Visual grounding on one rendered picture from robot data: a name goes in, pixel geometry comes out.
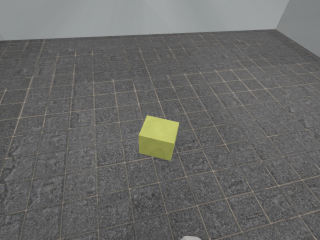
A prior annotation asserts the carton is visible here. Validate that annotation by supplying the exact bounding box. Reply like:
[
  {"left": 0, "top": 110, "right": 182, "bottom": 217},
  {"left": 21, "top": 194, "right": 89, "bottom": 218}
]
[{"left": 138, "top": 115, "right": 179, "bottom": 161}]

